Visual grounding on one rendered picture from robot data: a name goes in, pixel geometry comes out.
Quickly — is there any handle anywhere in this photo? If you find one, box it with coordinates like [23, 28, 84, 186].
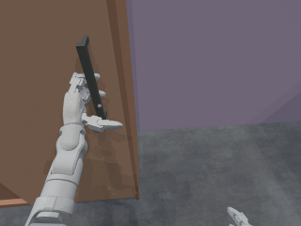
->
[75, 35, 107, 120]

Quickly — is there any wardrobe door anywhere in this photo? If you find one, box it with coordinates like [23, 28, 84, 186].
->
[0, 0, 136, 206]
[0, 183, 21, 201]

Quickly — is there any left robot hand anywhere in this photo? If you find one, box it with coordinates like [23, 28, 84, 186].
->
[63, 73, 123, 132]

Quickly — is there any robot left forearm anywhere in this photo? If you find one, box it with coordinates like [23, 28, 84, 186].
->
[24, 124, 87, 226]

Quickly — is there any right robot hand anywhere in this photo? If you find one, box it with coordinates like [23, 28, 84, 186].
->
[227, 207, 252, 226]

